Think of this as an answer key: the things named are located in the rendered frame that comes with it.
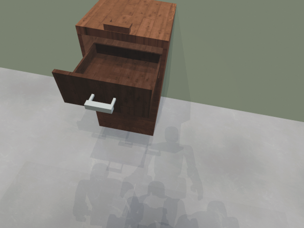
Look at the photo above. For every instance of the drawer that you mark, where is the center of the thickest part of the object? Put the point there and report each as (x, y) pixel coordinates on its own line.
(108, 72)

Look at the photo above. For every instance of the handle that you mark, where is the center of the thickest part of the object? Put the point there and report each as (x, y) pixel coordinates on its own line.
(117, 27)
(97, 106)

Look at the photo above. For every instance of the cabinet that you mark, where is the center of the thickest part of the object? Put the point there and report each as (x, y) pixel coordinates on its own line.
(151, 27)

